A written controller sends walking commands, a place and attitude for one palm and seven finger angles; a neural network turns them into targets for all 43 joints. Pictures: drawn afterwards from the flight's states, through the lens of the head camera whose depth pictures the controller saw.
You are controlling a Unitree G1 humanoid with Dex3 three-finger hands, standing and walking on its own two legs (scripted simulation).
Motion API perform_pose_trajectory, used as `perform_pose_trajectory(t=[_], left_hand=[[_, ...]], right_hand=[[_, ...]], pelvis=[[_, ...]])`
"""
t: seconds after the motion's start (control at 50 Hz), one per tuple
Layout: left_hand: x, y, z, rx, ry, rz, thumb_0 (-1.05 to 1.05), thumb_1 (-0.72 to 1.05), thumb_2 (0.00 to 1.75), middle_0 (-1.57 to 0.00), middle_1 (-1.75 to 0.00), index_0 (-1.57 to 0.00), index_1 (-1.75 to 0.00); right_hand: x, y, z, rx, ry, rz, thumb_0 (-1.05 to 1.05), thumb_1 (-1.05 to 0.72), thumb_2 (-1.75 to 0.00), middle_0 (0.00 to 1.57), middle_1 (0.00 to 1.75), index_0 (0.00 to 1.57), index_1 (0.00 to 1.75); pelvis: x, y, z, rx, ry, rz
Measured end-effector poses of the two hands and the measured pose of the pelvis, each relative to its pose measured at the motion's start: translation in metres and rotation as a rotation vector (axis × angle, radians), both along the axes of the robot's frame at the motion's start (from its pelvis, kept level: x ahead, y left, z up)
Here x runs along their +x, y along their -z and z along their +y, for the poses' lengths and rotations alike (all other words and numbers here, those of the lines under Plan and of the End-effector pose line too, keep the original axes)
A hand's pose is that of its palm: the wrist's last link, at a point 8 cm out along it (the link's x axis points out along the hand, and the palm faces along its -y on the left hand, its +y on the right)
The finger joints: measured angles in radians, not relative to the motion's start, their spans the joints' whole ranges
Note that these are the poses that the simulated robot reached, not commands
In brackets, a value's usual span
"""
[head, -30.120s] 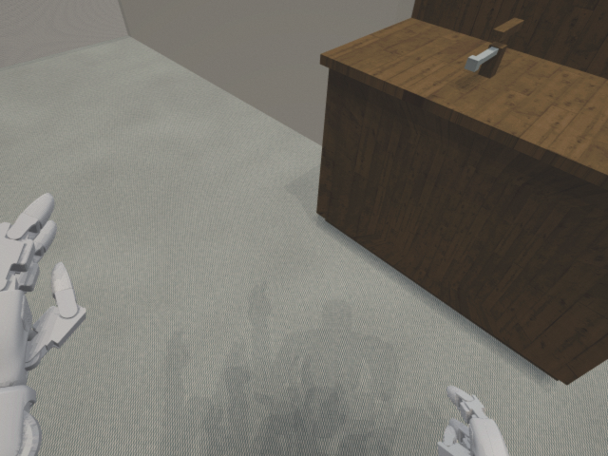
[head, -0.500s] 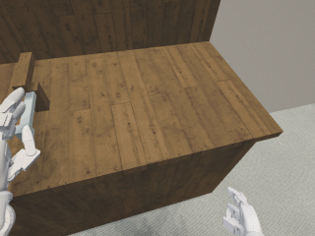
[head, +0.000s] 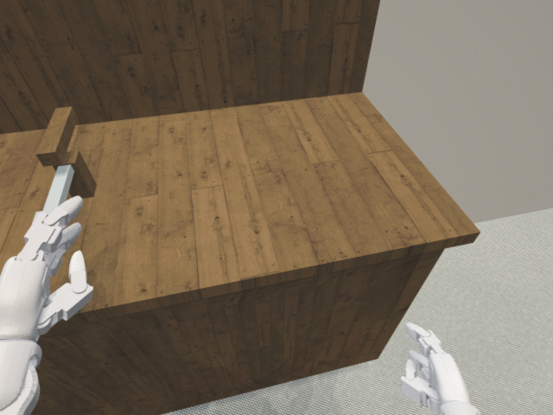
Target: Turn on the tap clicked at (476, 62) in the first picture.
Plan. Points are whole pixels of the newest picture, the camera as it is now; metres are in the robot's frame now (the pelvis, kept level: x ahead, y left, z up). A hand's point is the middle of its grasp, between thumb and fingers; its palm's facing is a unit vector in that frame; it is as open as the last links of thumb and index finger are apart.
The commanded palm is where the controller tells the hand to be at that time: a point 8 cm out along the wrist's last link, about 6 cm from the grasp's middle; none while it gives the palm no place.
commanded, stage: turn the palm inward beside the body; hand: left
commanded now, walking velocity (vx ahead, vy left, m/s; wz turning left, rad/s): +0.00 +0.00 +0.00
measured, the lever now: (49, 222) +0.33 +0.37 +0.11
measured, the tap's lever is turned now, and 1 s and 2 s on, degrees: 0 0 0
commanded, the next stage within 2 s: reach beside the lever's end, fingers flat in 1.88 s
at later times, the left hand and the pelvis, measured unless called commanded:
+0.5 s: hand (101, 257) +0.24 +0.22 +0.17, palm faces +0.39 -0.87 -0.31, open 7.4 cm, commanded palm +0.18 +0.28 +0.17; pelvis +0.03 -0.03 -0.01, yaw +0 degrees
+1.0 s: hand (74, 286) +0.21 +0.25 +0.15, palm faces +0.46 -0.87 -0.19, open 7.4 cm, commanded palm +0.16 +0.28 +0.16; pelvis +0.03 +0.00 -0.01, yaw +1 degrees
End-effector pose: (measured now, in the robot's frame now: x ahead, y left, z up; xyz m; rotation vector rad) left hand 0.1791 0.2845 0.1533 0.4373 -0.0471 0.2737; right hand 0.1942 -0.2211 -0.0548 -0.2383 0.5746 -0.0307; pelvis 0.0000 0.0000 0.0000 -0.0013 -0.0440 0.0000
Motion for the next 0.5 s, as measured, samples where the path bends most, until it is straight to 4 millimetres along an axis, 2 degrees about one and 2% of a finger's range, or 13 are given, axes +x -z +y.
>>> perform_pose_trajectory(t=[0.08,0.14,0.22,0.32,0.42,0.5], left_hand=[[-0.024,-0.019,-0.001,0.038,-0.076,-0.199,0.02,0.88,0.90,-0.22,-0.30,-0.22,-0.30],[-0.031,-0.037,0.007,0.048,-0.154,-0.323,0.01,0.88,0.90,-0.22,-0.30,-0.22,-0.30],[-0.019,-0.039,0.012,0.005,-0.189,-0.252,0.01,0.89,0.90,-0.21,-0.30,-0.21,-0.30],[0.009,-0.019,-0.008,-0.020,-0.107,-0.056,0.01,0.89,0.90,-0.21,-0.30,-0.20,-0.30],[0.019,-0.022,-0.030,-0.038,-0.020,-0.128,0.01,0.89,0.90,-0.21,-0.30,-0.21,-0.30],[0.016,-0.030,-0.023,-0.048,-0.062,-0.192,0.01,0.89,0.90,-0.22,-0.30,-0.22,-0.30]], right_hand=[[0.002,0.005,-0.006,-0.023,-0.037,0.001,0.01,-0.91,-0.90,0.20,0.30,0.20,0.30],[0.003,0.016,-0.010,-0.028,-0.062,0.028,0.01,-0.91,-0.90,0.20,0.30,0.20,0.30],[0.003,0.028,-0.013,-0.008,-0.045,0.048,0.01,-0.90,-0.90,0.20,0.30,0.20,0.30],[0.007,0.033,-0.020,0.037,0.023,0.018,0.01,-0.90,-0.90,0.20,0.30,0.20,0.30],[0.007,0.030,-0.031,0.033,0.068,0.006,0.01,-0.90,-0.90,0.20,0.30,0.20,0.30],[0.009,0.029,-0.040,0.006,0.081,0.031,0.01,-0.90,-0.90,0.20,0.30,0.20,0.30]], pelvis=[[-0.006,0.006,-0.016,-0.009,-0.025,-0.005],[-0.009,0.009,-0.025,-0.018,-0.050,-0.013],[-0.007,0.011,-0.031,-0.016,-0.050,-0.019],[0.001,0.011,-0.032,-0.004,-0.022,-0.006],[0.018,0.011,-0.033,0.004,-0.002,0.029],[0.033,0.011,-0.033,0.006,0.000,0.043]])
